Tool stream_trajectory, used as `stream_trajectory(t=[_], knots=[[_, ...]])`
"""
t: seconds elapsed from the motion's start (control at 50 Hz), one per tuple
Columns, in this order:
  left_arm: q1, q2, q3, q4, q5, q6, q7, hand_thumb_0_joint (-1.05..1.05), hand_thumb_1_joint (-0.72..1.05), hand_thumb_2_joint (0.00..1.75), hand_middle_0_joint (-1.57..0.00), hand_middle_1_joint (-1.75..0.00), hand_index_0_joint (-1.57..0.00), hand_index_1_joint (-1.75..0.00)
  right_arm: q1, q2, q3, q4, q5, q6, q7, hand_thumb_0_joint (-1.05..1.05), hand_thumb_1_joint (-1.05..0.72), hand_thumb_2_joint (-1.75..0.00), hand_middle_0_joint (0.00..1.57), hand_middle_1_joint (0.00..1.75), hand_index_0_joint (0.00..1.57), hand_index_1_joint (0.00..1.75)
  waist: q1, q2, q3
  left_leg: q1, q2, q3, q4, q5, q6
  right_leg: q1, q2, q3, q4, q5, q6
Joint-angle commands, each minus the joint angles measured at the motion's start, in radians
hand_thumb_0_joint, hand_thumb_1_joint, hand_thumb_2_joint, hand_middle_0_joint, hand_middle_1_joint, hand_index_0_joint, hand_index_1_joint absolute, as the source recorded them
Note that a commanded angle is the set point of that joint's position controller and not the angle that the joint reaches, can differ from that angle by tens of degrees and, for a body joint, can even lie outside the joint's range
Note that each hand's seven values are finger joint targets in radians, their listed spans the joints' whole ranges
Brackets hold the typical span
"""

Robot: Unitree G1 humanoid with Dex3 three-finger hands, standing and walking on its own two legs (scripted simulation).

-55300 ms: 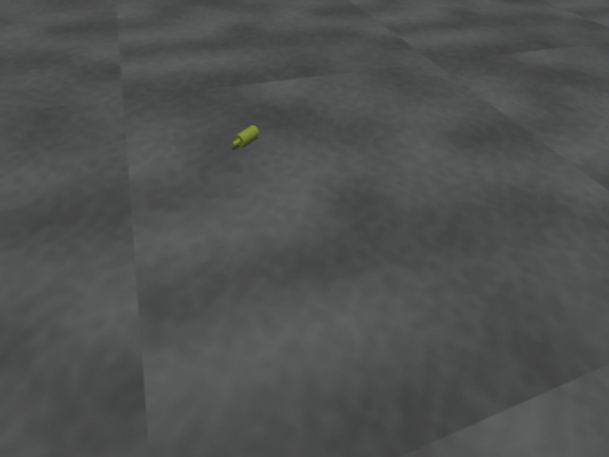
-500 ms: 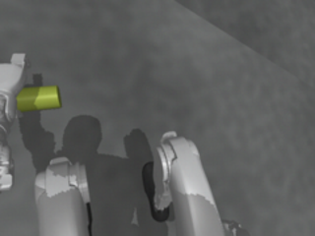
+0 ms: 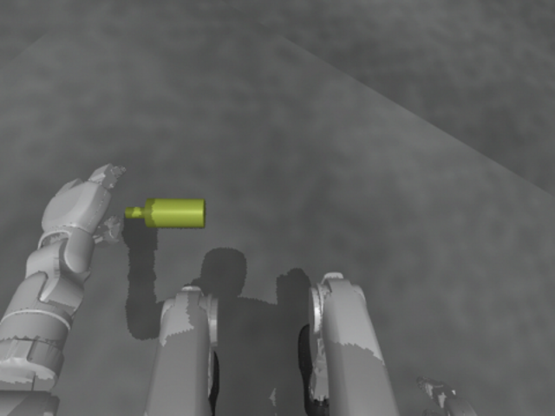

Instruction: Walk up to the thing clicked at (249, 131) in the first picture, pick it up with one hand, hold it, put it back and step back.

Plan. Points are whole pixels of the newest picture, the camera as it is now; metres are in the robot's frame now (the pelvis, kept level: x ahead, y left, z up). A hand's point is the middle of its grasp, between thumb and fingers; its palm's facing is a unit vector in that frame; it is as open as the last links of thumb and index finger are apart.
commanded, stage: home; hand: left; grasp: from above
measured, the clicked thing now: (166, 212) +0.53 +0.21 -0.42
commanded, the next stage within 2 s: none
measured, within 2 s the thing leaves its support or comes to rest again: neither
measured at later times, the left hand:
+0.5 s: hand (77, 303) +0.28 +0.17 +0.09, palm faces -0.05 -0.93 -0.37, open 7.4 cm
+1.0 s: hand out of the picture +0.23 +0.18 +0.22, palm faces +0.12 -0.97 -0.19, open 7.4 cm
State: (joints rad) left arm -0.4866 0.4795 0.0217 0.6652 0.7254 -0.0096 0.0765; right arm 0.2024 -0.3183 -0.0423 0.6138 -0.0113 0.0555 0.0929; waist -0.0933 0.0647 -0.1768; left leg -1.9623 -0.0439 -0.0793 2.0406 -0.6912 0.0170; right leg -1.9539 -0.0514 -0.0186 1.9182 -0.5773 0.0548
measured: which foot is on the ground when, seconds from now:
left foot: down 0.00-1.00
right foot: down 0.00-1.00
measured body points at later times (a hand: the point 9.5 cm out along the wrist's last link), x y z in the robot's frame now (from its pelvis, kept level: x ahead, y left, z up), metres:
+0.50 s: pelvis +0.03 -0.02 +0.18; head +0.12 +0.01 +0.62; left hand +0.28 +0.22 +0.12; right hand +0.22 -0.24 +0.09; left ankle +0.07 +0.11 -0.42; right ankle +0.11 -0.15 -0.42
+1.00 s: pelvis +0.08 -0.01 +0.26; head +0.09 -0.01 +0.71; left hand +0.22 +0.23 +0.24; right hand +0.26 -0.25 +0.21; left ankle +0.07 +0.11 -0.42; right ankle +0.11 -0.15 -0.42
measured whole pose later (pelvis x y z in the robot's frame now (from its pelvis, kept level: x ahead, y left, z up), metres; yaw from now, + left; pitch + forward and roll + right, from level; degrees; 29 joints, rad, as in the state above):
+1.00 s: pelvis +0.08 -0.01 +0.26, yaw +3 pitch +10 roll -3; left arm 0.51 0.22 0.04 -0.14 -0.06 0.46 0.02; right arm 0.28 -0.22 0.04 0.51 0.02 -0.23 -0.18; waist -0.03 0.05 -0.18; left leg -0.68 0.01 -0.08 1.02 -0.51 -0.01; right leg -0.69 -0.02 -0.05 0.93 -0.42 0.03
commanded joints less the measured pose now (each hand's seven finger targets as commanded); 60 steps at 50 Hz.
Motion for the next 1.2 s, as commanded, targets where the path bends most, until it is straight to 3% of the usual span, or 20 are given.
stream_trajectory(t=[0.0, 0.1, 0.14, 0.18, 0.3, 0.32, 0.36, 0.48, 0.6, 0.72, 0.82, 0.92, 1.1, 1.18], knots=[[-0.163, 0.116, 0.017, -0.303, -0.117, 0.028, 0.039, 0.0, 0.9, 0.9, -0.2, -0.3, -0.2, -0.3, 0.063, -0.15, -0.074, -0.089, 0.017, -0.042, -0.044, 0.0, -0.9, -0.9, 0.2, 0.3, 0.2, 0.3, -0.032, 0.113, -0.597, 0.549, 0.02, -0.022, -0.453, 0.039, 0.0, 0.424, 0.037, -0.054, -0.267, 0.062, -0.083], [-0.022, 0.036, -0.035, -0.394, -0.249, 0.081, 0.045, 0.0, 0.9, 0.9, -0.2, -0.3, -0.2, -0.3, -0.004, -0.13, -0.054, -0.09, 0.033, -0.094, -0.087, 0.0, -0.9, -0.9, 0.2, 0.3, 0.2, 0.3, -0.029, 0.114, -0.512, 0.675, 0.029, -0.035, -0.583, 0.003, -0.009, 0.508, 0.036, -0.052, -0.379, 0.05, -0.077], [0.056, 0.04, -0.015, -0.419, -0.304, 0.11, 0.051, 0.0, 0.9, 0.9, -0.2, -0.3, -0.2, -0.3, -0.03, -0.118, -0.046, -0.096, 0.038, -0.115, -0.106, 0.0, -0.9, -0.9, 0.2, 0.3, 0.2, 0.3, -0.014, 0.103, -0.489, 0.715, 0.028, -0.026, -0.623, 0.0, -0.008, 0.568, 0.038, -0.045, -0.434, 0.036, -0.077], [0.131, 0.007, -0.025, -0.449, -0.364, 0.137, 0.056, 0.0, 0.9, 0.9, -0.2, -0.3, -0.2, -0.3, -0.056, -0.1, -0.031, -0.104, 0.043, -0.131, -0.121, 0.0, -0.9, -0.9, 0.2, 0.3, 0.2, 0.3, -0.019, 0.06, -0.436, 0.721, 0.025, -0.018, -0.661, -0.005, -0.002, 0.627, 0.039, -0.037, -0.498, 0.022, -0.075], [0.323, -0.012, 0.029, -0.532, -0.505, 0.207, 0.061, 0.0, 0.9, 0.9, -0.2, -0.3, -0.2, -0.3, -0.092, -0.062, -0.004, -0.146, 0.056, -0.169, -0.16, 0.0, -0.9, -0.9, 0.2, 0.3, 0.2, 0.3, -0.002, 0.007, -0.364, 0.81, 0.022, 0.009, -0.766, 0.036, 0.007, 0.837, 0.042, -0.004, -0.666, 0.025, -0.069], [0.349, -0.03, 0.023, -0.562, -0.533, 0.214, 0.06, 0.0, 0.9, 0.9, -0.2, -0.3, -0.2, -0.3, -0.088, -0.055, -0.002, -0.152, 0.055, -0.175, -0.166, 0.0, -0.9, -0.9, 0.2, 0.3, 0.2, 0.3, -0.011, 0.008, -0.352, 0.833, 0.023, 0.013, -0.786, 0.056, 0.008, 0.866, 0.043, -0.002, -0.695, 0.041, -0.069], [0.415, -0.041, 0.035, -0.606, -0.584, 0.232, 0.058, 0.0, 0.9, 0.9, -0.2, -0.3, -0.2, -0.3, -0.084, -0.047, 0.005, -0.168, 0.058, -0.188, -0.175, 0.0, -0.9, -0.9, 0.2, 0.3, 0.2, 0.3, 0.004, 0.013, -0.36, 0.901, 0.027, 0.009, -0.832, 0.089, 0.006, 0.938, 0.042, 0.0, -0.732, 0.069, -0.068], [0.607, -0.103, 0.046, -0.723, -0.683, 0.298, 0.046, 0.0, 0.9, 0.9, -0.2, -0.3, -0.2, -0.3, -0.029, -0.027, 0.024, -0.193, 0.058, -0.214, -0.212, 0.0, -0.9, -0.9, 0.2, 0.3, 0.2, 0.3, 0.009, 0.012, -0.312, 1.073, 0.036, 0.001, -0.956, 0.243, -0.004, 1.09, 0.048, -0.011, -0.854, 0.193, -0.069], [0.779, -0.15, 0.068, -0.852, -0.772, 0.378, 0.025, 0.0, 0.9, 0.9, -0.2, -0.3, -0.2, -0.3, 0.021, -0.018, 0.043, -0.228, 0.055, -0.242, -0.255, 0.0, -0.9, -0.9, 0.2, 0.3, 0.2, 0.3, 0.03, 0.004, -0.226, 1.205, 0.036, 0.0, -1.085, 0.309, -0.009, 1.245, 0.057, -0.029, -0.99, 0.249, -0.062], [0.92, -0.168, 0.071, -0.96, -0.802, 0.422, -0.001, 0.0, 0.9, 0.9, -0.2, -0.3, -0.2, -0.3, 0.038, -0.01, 0.043, -0.249, 0.045, -0.284, -0.285, 0.0, -0.9, -0.9, 0.2, 0.3, 0.2, 0.3, 0.041, -0.004, -0.129, 1.277, 0.037, 0.017, -1.162, 0.376, -0.01, 1.328, 0.067, -0.044, -1.082, 0.294, -0.061], [0.978, -0.17, 0.072, -0.987, -0.793, 0.435, -0.028, 0.0, 0.9, 0.9, -0.2, -0.3, -0.2, -0.3, 0.04, -0.009, 0.036, -0.261, 0.035, -0.314, -0.294, 0.0, -0.9, -0.9, 0.2, 0.3, 0.2, 0.3, 0.041, -0.039, -0.058, 1.291, 0.028, 0.029, -1.192, 0.349, 0.002, 1.352, 0.066, -0.048, -1.143, 0.264, -0.055], [0.965, -0.167, 0.063, -0.976, -0.783, 0.434, -0.05, 0.0, 0.9, 0.9, -0.2, -0.3, -0.2, -0.3, 0.03, -0.02, 0.028, -0.253, 0.028, -0.341, -0.294, 0.0, -0.9, -0.9, 0.2, 0.3, 0.2, 0.3, 0.036, -0.049, -0.017, 1.307, 0.032, 0.033, -1.208, 0.339, -0.001, 1.338, 0.066, -0.058, -1.145, 0.246, -0.052], [0.947, -0.15, 0.071, -1.01, -0.769, 0.414, -0.052, 0.0, 0.9, 0.9, -0.2, -0.3, -0.2, -0.3, 0.016, -0.023, 0.026, -0.238, 0.02, -0.364, -0.288, 0.0, -0.9, -0.9, 0.2, 0.3, 0.2, 0.3, 0.054, -0.002, -0.059, 1.34, 0.033, 0.029, -1.211, 0.389, -0.01, 1.369, 0.064, -0.059, -1.126, 0.287, -0.056], [0.969, -0.154, 0.067, -1.006, -0.768, 0.412, -0.049, 0.0, 0.9, 0.9, -0.2, -0.3, -0.2, -0.3, 0.02, -0.023, 0.025, -0.227, 0.017, -0.363, -0.286, 0.0, -0.9, -0.9, 0.2, 0.3, 0.2, 0.3, 0.058, 0.02, -0.104, 1.366, 0.037, 0.026, -1.2, 0.475, -0.018, 1.384, 0.069, -0.061, -1.103, 0.349, -0.06]])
